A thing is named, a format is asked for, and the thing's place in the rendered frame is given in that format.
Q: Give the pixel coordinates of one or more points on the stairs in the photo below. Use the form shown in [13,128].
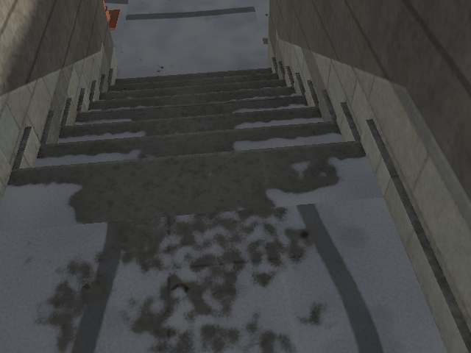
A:
[161,116]

